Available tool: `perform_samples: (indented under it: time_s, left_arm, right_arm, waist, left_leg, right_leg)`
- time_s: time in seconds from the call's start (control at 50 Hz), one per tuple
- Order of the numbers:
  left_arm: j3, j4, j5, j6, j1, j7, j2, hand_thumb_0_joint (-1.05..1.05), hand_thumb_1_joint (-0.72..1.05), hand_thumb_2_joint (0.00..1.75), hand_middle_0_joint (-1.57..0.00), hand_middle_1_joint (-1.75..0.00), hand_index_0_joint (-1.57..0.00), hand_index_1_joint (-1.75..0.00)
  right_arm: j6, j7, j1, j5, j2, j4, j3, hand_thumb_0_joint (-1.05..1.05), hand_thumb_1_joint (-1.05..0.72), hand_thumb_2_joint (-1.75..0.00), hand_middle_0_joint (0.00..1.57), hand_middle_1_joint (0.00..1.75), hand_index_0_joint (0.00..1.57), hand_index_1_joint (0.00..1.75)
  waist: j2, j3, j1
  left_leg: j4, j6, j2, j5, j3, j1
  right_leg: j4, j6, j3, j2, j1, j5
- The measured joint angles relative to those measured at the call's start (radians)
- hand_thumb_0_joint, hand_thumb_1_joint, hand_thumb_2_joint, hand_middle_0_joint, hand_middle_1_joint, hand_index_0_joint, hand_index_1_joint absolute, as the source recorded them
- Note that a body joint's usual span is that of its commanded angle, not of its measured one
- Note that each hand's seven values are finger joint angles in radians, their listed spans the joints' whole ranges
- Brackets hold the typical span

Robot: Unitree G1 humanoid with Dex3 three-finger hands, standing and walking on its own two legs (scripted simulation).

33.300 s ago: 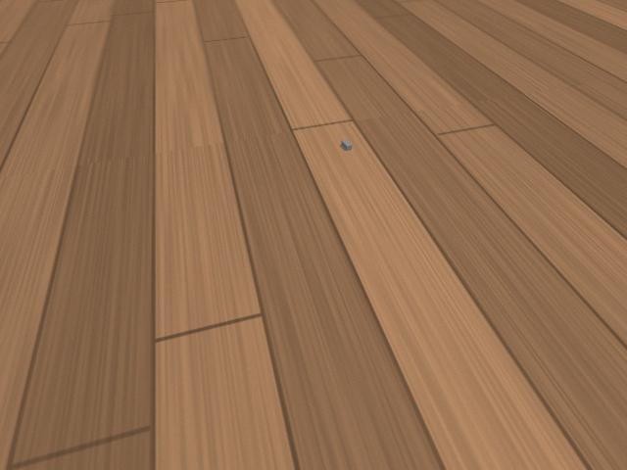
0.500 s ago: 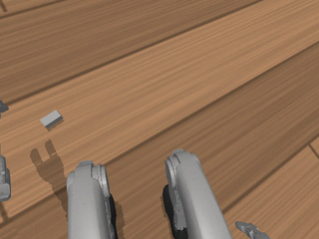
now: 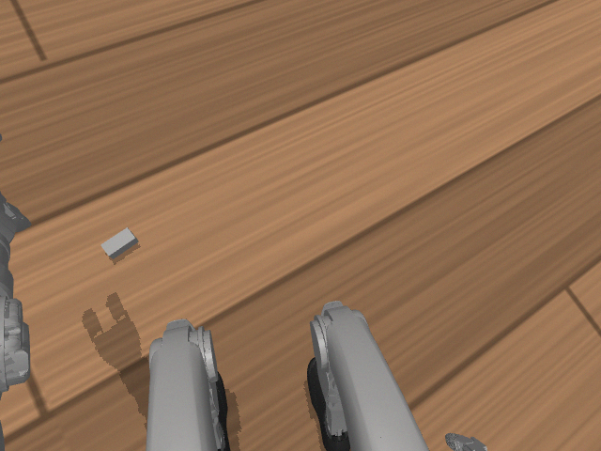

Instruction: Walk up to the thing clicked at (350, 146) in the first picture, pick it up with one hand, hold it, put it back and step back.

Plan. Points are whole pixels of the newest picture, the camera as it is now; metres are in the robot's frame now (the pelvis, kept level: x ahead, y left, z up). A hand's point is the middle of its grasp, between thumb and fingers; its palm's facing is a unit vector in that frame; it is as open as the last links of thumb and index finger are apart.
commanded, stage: go down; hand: left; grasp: from above
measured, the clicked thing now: (120, 243) +0.53 +0.32 -0.47
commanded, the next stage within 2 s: approach in 1.72 s
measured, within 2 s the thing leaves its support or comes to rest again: neither
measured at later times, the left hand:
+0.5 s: hand out of the picture +0.48 +0.36 -0.03, palm faces -0.35 -0.21 -0.91, open 13.4 cm
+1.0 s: hand out of the picture +0.48 +0.37 -0.02, palm faces -0.34 -0.21 -0.92, open 13.2 cm
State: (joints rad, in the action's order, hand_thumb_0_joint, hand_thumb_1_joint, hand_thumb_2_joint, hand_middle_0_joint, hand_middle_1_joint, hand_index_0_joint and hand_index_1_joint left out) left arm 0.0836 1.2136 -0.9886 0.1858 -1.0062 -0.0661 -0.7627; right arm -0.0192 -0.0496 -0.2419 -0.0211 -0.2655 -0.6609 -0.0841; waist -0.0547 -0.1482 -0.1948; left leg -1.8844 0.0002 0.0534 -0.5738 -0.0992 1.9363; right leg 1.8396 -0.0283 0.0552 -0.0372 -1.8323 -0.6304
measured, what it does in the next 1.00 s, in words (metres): rises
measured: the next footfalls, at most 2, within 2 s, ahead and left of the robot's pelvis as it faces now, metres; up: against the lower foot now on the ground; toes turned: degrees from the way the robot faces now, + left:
none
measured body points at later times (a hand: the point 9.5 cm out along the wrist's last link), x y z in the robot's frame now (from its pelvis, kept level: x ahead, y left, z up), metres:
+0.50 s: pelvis +0.02 +0.01 +0.05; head +0.22 +0.06 +0.45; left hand +0.50 +0.36 +0.02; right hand +0.08 -0.26 -0.07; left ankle +0.09 +0.13 -0.45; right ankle +0.09 -0.13 -0.45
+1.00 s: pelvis +0.02 +0.01 +0.06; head +0.23 +0.06 +0.46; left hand +0.50 +0.38 +0.03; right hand +0.08 -0.25 -0.05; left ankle +0.09 +0.13 -0.45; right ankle +0.09 -0.13 -0.45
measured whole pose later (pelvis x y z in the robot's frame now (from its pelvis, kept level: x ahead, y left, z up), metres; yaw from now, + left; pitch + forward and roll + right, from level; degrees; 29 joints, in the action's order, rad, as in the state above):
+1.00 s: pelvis +0.02 +0.01 +0.06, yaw +1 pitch +34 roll -7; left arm 0.12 1.22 -1.00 0.12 -0.92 -0.14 -0.74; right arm -0.02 -0.05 -0.23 -0.02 -0.25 -0.69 -0.05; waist -0.05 -0.15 -0.18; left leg -1.69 -0.01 0.06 -0.57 -0.08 1.72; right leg 1.62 -0.04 0.05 -0.04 -1.61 -0.61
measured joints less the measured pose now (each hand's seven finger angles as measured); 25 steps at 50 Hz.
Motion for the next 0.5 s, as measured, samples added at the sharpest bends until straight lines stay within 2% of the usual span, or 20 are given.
perform_samples:
  time_s: [0.26, 0.5]
  left_arm:
    - [-0.001, -0.037, 0.004, -0.018, 0.055, -0.018, 0.024, 0.0, -0.38, 0.83, -0.18, -0.99, -0.2, -0.97]
    - [0.008, -0.009, 0.002, -0.026, 0.07, -0.047, 0.036, 0.0, -0.38, 0.83, -0.17, -1.0, -0.19, -0.97]
  right_arm:
    - [0.001, 0.008, 0.02, 0.003, 0.005, -0.006, 0.018, 0.01, -0.89, -0.89, 0.2, 0.3, 0.21, 0.3]
    - [0.005, 0.0, 0.026, 0.001, 0.006, -0.012, 0.028, 0.01, -0.89, -0.89, 0.2, 0.3, 0.21, 0.3]
  waist:
    - [0.009, -0.005, 0.013]
    - [0.006, -0.008, 0.014]
  left_leg:
    - [0.087, -0.004, -0.003, -0.002, 0.007, -0.091]
    - [0.151, -0.007, 0.002, -0.004, 0.011, -0.161]
  right_leg:
    - [-0.095, -0.002, -0.002, 0.006, 0.095, 0.002]
    - [-0.167, -0.004, -0.004, 0.002, 0.165, 0.009]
